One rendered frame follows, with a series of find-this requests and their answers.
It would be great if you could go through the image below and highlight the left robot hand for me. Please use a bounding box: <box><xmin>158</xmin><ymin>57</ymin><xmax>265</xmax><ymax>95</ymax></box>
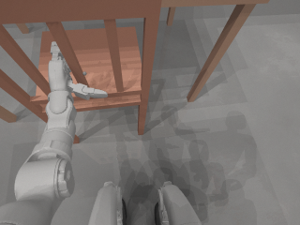
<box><xmin>48</xmin><ymin>41</ymin><xmax>108</xmax><ymax>100</ymax></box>

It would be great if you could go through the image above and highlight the left robot thigh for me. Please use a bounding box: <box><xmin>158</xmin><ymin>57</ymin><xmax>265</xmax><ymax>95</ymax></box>
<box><xmin>88</xmin><ymin>185</ymin><xmax>123</xmax><ymax>225</ymax></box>

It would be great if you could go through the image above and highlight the right robot thigh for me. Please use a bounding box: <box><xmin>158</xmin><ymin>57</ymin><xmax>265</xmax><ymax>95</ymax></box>
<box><xmin>157</xmin><ymin>185</ymin><xmax>202</xmax><ymax>225</ymax></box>

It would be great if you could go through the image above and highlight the chair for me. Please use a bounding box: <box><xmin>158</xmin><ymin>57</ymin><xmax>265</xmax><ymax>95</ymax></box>
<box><xmin>0</xmin><ymin>0</ymin><xmax>162</xmax><ymax>144</ymax></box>

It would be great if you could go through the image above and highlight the left robot forearm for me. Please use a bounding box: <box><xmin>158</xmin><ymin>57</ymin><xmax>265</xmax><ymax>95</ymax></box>
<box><xmin>14</xmin><ymin>90</ymin><xmax>77</xmax><ymax>200</ymax></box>

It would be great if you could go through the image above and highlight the robot thigh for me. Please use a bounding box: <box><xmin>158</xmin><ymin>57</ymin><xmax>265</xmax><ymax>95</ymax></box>
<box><xmin>157</xmin><ymin>185</ymin><xmax>202</xmax><ymax>225</ymax></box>
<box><xmin>88</xmin><ymin>185</ymin><xmax>123</xmax><ymax>225</ymax></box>

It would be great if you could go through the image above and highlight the left robot upper arm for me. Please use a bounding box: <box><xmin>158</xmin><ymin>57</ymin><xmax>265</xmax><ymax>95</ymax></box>
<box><xmin>0</xmin><ymin>157</ymin><xmax>75</xmax><ymax>225</ymax></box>

